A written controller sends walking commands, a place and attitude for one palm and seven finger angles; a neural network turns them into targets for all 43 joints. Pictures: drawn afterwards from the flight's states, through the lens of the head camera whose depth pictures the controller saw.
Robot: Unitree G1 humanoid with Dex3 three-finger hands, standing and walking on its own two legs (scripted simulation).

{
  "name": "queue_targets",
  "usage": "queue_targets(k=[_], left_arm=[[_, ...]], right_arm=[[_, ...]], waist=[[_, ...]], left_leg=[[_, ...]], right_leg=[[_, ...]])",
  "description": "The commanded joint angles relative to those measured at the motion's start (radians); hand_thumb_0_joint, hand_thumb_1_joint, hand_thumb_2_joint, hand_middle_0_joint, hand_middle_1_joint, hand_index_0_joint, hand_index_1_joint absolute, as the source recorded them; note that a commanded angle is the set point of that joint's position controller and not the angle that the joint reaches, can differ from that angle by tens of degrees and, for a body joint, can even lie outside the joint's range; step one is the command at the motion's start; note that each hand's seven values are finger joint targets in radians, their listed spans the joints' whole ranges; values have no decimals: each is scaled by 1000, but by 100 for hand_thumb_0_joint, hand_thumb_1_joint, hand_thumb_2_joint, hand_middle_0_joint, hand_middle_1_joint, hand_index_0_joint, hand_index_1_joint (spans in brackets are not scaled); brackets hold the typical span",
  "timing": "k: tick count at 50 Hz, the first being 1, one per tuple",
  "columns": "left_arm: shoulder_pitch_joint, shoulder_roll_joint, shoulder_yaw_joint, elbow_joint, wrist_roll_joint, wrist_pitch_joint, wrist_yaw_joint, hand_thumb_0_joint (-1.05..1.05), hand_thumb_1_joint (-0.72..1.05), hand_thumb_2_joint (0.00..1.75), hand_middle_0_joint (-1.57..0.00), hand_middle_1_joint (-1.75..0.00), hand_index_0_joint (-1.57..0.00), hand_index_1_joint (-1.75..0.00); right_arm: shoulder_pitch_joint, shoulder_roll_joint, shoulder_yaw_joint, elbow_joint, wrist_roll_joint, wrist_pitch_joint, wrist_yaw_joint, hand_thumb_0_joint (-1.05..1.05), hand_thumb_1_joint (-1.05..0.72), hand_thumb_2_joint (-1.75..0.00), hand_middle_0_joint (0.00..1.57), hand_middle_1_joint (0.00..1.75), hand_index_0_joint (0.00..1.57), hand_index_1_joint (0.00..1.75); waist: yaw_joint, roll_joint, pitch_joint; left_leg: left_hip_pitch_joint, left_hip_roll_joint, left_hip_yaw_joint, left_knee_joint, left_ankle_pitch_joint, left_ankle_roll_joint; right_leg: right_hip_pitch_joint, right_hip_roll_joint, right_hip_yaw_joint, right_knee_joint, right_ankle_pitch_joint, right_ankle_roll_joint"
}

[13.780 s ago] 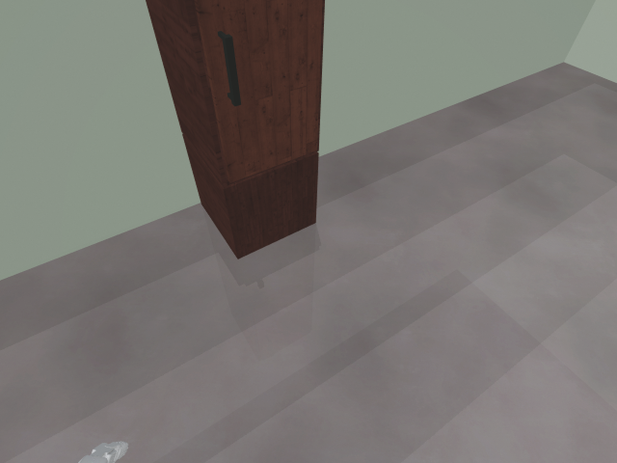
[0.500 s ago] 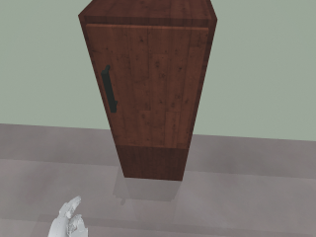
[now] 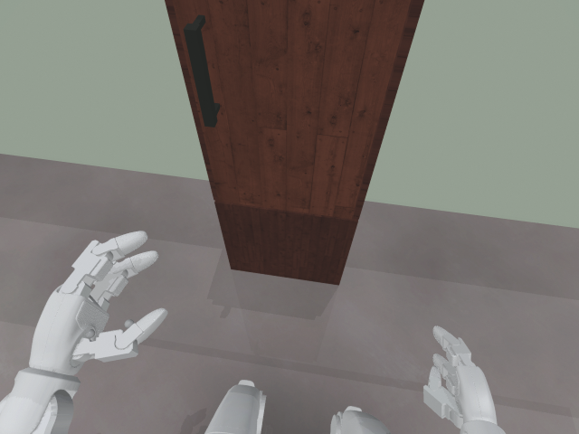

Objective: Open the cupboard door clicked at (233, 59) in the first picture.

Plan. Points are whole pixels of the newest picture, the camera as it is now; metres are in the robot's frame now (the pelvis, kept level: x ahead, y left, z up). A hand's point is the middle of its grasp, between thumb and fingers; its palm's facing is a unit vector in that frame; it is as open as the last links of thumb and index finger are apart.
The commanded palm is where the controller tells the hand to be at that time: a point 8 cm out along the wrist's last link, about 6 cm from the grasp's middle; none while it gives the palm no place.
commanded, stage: raise the hand with hooked fingers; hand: left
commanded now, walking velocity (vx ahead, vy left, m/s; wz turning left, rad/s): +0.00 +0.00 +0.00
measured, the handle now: (205, 75) +0.63 +0.22 +0.13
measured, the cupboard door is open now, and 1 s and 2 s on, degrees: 0 0 0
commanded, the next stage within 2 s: move the hooked fingers beside the handle in 1.46 s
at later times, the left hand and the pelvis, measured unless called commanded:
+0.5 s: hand (92, 271) +0.27 +0.27 +0.10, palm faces -0.07 -1.00 -0.05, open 12.8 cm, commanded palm +0.25 +0.33 +0.11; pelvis +0.01 +0.05 +0.04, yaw -2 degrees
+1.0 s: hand (51, 204) +0.32 +0.32 +0.15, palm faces -0.02 -1.00 -0.04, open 14.0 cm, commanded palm +0.29 +0.36 +0.15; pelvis +0.03 +0.05 +0.06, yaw -1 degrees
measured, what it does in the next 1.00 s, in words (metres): rises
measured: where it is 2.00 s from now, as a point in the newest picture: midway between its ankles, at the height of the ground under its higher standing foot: outside the picture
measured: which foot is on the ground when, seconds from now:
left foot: down 0.00-1.00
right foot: down 0.00-1.00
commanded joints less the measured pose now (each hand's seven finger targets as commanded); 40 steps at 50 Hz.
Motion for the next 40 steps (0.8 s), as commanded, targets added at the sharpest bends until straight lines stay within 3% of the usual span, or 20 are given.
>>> queue_targets(k=[1, 3, 6, 10, 11, 13, 15, 18, 21, 22, 25, 28, 30, 31, 32, 33, 35, 37, 40], left_arm=[[-55, 248, 143, -21, -36, 181, -63, 0, 13, 57, -25, -80, -25, -80], [-18, 275, 225, -68, -73, 236, -38, 0, 8, 55, -26, -82, -26, -82], [-19, 259, 284, -106, -104, 205, 38, 0, 1, 52, -26, -87, -26, -87], [-85, 191, 196, -116, -53, 78, 89, 0, -8, 48, -27, -93, -27, -93], [-117, 173, 158, -105, -45, 60, 78, 0, -10, 47, -27, -94, -27, -94], [-133, 168, 114, -55, -25, 44, 45, 0, -15, 45, -27, -98, -27, -98], [-160, 196, 105, -39, -20, 51, 7, 0, -20, 43, -28, -100, -28, -100], [-216, 265, 153, -86, -36, 74, -21, 0, -27, 40, -28, -105, -28, -105], [-231, 328, 232, -158, -46, 81, 13, 0, -34, 37, -29, -110, -29, -110], [-223, 307, 229, -168, -51, 83, 26, 0, -36, 36, -29, -111, -29, -111], [-226, 276, 216, -131, -47, 100, 60, 0, -43, 33, -29, -115, -29, -115], [-254, 255, 178, -28, -25, 158, 46, 0, -50, 30, -30, -120, -30, -120], [-294, 253, 155, -6, -14, 197, 21, 0, -50, 30, -30, -120, -30, -120], [-323, 254, 147, 15, -15, 215, 4, 0, -50, 30, -30, -120, -30, -120], [-351, 270, 152, 7, -12, 226, -11, 0, -50, 30, -30, -120, -30, -120], [-375, 285, 163, 11, -16, 234, -20, 0, -50, 30, -30, -120, -30, -120], [-420, 319, 198, 3, -25, 234, -33, 0, -50, 30, -30, -120, -30, -120], [-490, 360, 231, -26, -34, 213, -39, 0, -50, 30, -30, -120, -30, -120], [-509, 373, 253, 4, -36, 188, -35, 0, -50, 30, -30, -120, -30, -120]], right_arm=[[-7, -159, -56, -179, 24, -35, -28, 0, -90, -90, 20, 30, 20, 30], [-14, -141, -52, -205, 22, -20, -25, 0, -90, -90, 20, 30, 20, 30], [-12, -117, -49, -201, 12, -19, -16, 0, -90, -90, 20, 30, 20, 30], [33, -131, -59, -164, 6, -38, -1, 0, -90, -90, 20, 30, 20, 30], [38, -139, -60, -164, 5, -42, 1, 0, -90, -90, 20, 30, 20, 30], [61, -160, -63, -153, 11, -53, 1, 0, -90, -90, 20, 30, 20, 30], [78, -179, -65, -154, 20, -62, -6, 0, -90, -90, 20, 30, 20, 30], [78, -189, -61, -160, 25, -71, -17, 0, -90, -90, 20, 30, 20, 30], [79, -188, -56, -161, 18, -75, -17, 0, -90, -90, 20, 30, 20, 30], [73, -180, -51, -167, 16, -73, -14, 0, -90, -90, 20, 30, 20, 30], [66, -176, -45, -163, 17, -61, -7, 0, -90, -90, 20, 30, 20, 30], [72, -185, -41, -168, 20, -39, -4, 0, -90, -90, 20, 30, 20, 30], [73, -190, -39, -174, 24, -31, -4, 0, -90, -90, 20, 30, 20, 30], [80, -194, -36, -180, 23, -26, -6, 0, -90, -90, 20, 30, 20, 30], [75, -196, -37, -182, 25, -24, -8, 0, -90, -90, 20, 30, 20, 30], [76, -195, -35, -183, 25, -21, -10, 0, -90, -90, 20, 30, 20, 30], [74, -196, -34, -184, 22, -20, -16, 0, -90, -90, 20, 30, 20, 30], [67, -193, -27, -179, 17, -18, -18, 0, -90, -90, 20, 30, 20, 30], [69, -187, -24, -167, 15, -17, -22, 0, -90, -90, 20, 30, 20, 30]], waist=[[-32, -28, -198], [3, -50, -266], [19, -105, -259], [-37, -30, -164], [-52, -52, -136], [-74, -36, -124], [-82, -21, -134], [-60, 58, -200], [-33, 89, -259], [-28, 108, -254], [-38, 133, -183], [-57, 95, -120], [-63, 98, -124], [-66, 71, -119], [-64, 87, -145], [-66, 65, -156], [-63, 41, -189], [-55, 102, -210], [-53, 104, -206]], left_leg=[[117, -46, 70, -194, 148, 78], [142, -51, 74, -221, 190, 71], [152, -45, 64, -249, 235, 59], [210, -43, 76, -296, 205, 62], [212, -42, 70, -297, 200, 66], [234, -42, 66, -316, 154, 69], [258, -42, 61, -339, 121, 73], [341, -41, 52, -374, 144, 73], [422, -33, 27, -405, 231, 63], [435, -32, 25, -418, 237, 58], [446, -25, 14, -448, 221, 46], [427, -21, 9, -466, 207, 44], [441, -21, 7, -475, 212, 44], [444, -23, 5, -475, 231, 46], [459, -25, 10, -474, 247, 45], [471, -25, 9, -476, 251, 48], [494, -26, 10, -474, 279, 49], [529, -30, 12, -474, 315, 41], [553, -25, 8, -485, 333, 37]], right_leg=[[204, -43, 269, -401, 29, 69], [292, -65, 267, -410, 106, 86], [326, -59, 243, -393, 207, 90], [184, -23, 168, -373, 140, 70], [159, -15, 160, -367, 132, 64], [117, -10, 140, -371, 80, 60], [111, -8, 132, -383, 57, 56], [153, -4, 112, -375, 114, 44], [193, 8, 73, -344, 209, 32], [196, 7, 66, -345, 216, 32], [182, 8, 50, -356, 221, 34], [174, 12, 45, -374, 228, 37], [181, 11, 46, -387, 239, 38], [194, 18, 44, -390, 254, 35], [203, 14, 48, -396, 263, 36], [209, 16, 48, -405, 268, 37], [228, 17, 49, -412, 285, 37], [239, 20, 52, -410, 302, 29], [240, 19, 52, -418, 303, 29]])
